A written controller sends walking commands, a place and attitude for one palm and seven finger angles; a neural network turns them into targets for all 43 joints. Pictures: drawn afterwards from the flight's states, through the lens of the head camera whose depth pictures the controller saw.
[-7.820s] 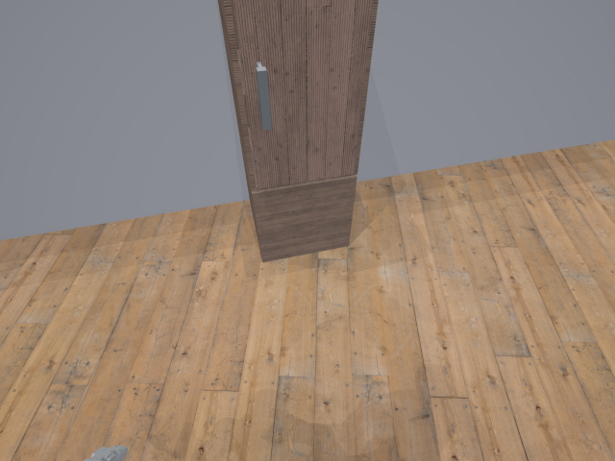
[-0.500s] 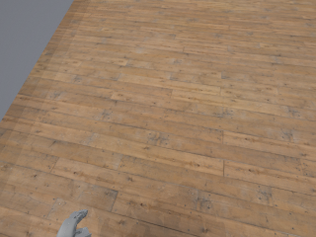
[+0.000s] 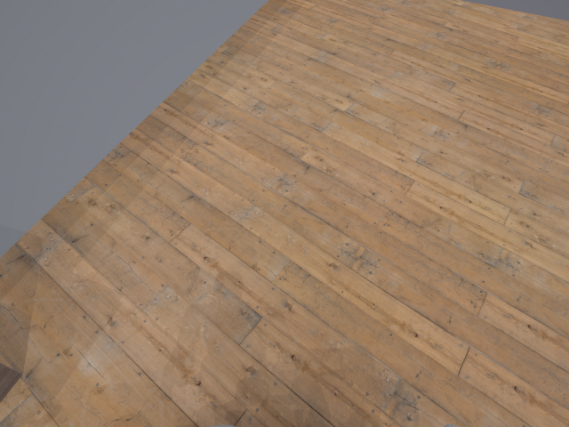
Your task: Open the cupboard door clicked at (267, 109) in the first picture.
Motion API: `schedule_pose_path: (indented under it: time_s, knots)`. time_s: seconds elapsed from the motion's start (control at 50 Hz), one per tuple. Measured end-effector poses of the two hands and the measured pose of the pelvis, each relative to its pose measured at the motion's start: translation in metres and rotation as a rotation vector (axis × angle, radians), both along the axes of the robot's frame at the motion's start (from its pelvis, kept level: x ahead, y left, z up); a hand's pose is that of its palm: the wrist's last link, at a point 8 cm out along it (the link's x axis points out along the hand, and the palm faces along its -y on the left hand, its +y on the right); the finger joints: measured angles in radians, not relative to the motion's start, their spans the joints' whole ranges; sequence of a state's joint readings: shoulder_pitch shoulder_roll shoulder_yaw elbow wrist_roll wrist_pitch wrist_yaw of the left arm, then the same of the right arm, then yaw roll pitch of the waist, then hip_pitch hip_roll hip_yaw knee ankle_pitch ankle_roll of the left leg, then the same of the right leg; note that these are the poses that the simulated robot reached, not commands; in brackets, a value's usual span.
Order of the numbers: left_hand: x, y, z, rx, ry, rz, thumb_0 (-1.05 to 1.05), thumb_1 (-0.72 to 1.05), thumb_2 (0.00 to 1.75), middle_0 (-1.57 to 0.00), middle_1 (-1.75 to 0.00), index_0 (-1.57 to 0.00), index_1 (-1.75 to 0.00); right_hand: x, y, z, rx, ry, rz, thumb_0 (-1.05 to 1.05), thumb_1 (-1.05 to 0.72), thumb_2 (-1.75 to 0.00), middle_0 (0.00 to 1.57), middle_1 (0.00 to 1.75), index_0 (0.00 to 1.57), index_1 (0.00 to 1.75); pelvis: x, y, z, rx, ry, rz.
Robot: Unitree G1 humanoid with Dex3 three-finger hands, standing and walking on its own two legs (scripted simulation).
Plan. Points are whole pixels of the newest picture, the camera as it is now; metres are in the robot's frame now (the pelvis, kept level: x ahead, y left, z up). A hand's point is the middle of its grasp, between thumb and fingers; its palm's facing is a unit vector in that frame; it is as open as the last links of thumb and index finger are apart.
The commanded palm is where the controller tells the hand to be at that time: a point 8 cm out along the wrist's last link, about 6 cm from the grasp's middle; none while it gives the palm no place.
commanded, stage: turn to face it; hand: left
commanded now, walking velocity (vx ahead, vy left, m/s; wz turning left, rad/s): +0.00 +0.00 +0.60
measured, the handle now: out of the picture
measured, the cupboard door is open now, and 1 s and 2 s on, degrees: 0 0 0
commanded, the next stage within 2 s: take the last steps up to it in 1.90 s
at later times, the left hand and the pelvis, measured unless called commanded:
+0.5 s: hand out of the picture +0.10 +0.23 -0.13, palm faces +0.26 -0.93 -0.26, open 7.4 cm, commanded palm none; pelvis +0.01 +0.00 +0.02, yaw +16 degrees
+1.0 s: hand out of the picture -0.09 +0.19 -0.16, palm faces +0.58 -0.78 -0.25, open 7.4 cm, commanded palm none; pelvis -0.01 +0.00 +0.01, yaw +35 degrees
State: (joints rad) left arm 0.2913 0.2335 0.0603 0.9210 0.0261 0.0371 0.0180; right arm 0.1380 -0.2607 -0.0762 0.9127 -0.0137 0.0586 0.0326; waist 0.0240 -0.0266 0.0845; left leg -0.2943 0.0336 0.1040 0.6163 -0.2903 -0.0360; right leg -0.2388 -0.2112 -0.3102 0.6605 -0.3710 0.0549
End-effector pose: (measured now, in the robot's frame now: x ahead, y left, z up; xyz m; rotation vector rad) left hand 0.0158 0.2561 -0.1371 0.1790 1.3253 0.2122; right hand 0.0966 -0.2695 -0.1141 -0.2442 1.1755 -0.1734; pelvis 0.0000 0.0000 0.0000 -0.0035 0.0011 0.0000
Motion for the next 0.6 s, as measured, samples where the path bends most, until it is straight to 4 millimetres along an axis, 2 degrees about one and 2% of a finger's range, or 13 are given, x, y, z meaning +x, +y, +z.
schedule_pose_path:
  time_s: [0.04, 0.1, 0.2, 0.3, 0.4, 0.5, 0.56, 0.6]
  knots:
    - [-0.010, 0.014, -0.008, -0.001, 0.033, 0.035, 0.00, 0.91, 0.90, -0.20, -0.30, -0.20, -0.30, 0.017, 0.014, 0.006, -0.012, -0.043, 0.036, 0.01, -0.91, -0.90, 0.20, 0.30, 0.20, 0.30, 0.000, 0.008, -0.002, 0.004, -0.003, 0.014]
    - [-0.012, 0.028, -0.005, -0.003, 0.043, 0.065, 0.01, 0.91, 0.90, -0.20, -0.30, -0.20, -0.30, 0.029, 0.030, 0.018, -0.024, -0.074, 0.067, 0.01, -0.91, -0.89, 0.20, 0.30, 0.20, 0.30, 0.002, 0.016, 0.005, -0.015, -0.003, 0.037]
    - [0.008, 0.039, 0.010, -0.008, -0.047, 0.089, 0.01, 0.91, 0.90, -0.20, -0.30, -0.20, -0.30, 0.033, 0.050, 0.026, -0.019, -0.059, 0.105, 0.01, -0.90, -0.89, 0.20, 0.30, 0.20, 0.30, 0.004, 0.026, 0.017, -0.030, -0.002, 0.093]
    - [0.030, 0.042, 0.021, 0.006, -0.137, 0.113, 0.01, 0.91, 0.90, -0.20, -0.30, -0.20, -0.30, 0.025, 0.059, 0.022, 0.004, -0.015, 0.128, 0.01, -0.90, -0.89, 0.20, 0.30, 0.20, 0.30, 0.006, 0.027, 0.020, -0.031, -0.001, 0.153]
    - [0.048, 0.036, 0.031, 0.024, -0.200, 0.134, 0.00, 0.91, 0.90, -0.20, -0.30, -0.20, -0.30, 0.010, 0.054, 0.012, 0.023, 0.050, 0.135, 0.01, -0.90, -0.89, 0.20, 0.30, 0.20, 0.30, 0.008, 0.019, 0.020, -0.024, 0.004, 0.213]
    - [0.061, 0.019, 0.041, 0.050, -0.256, 0.151, 0.00, 0.91, 0.90, -0.20, -0.30, -0.20, -0.30, -0.003, 0.035, -0.002, 0.037, 0.122, 0.146, 0.01, -0.90, -0.89, 0.20, 0.30, 0.20, 0.30, 0.009, 0.002, 0.017, -0.015, 0.009, 0.274]
    - [0.060, 0.006, 0.045, 0.077, -0.287, 0.169, 0.00, 0.91, 0.90, -0.20, -0.30, -0.20, -0.30, -0.003, 0.019, -0.015, 0.050, 0.152, 0.161, 0.01, -0.90, -0.89, 0.20, 0.30, 0.20, 0.30, 0.011, -0.013, 0.012, 0.000, 0.014, 0.310]
    - [0.052, -0.002, 0.047, 0.098, -0.294, 0.185, 0.00, 0.91, 0.90, -0.20, -0.30, -0.20, -0.30, 0.002, 0.010, -0.023, 0.055, 0.161, 0.174, 0.01, -0.90, -0.89, 0.20, 0.30, 0.20, 0.30, 0.012, -0.021, 0.008, 0.002, 0.008, 0.335]
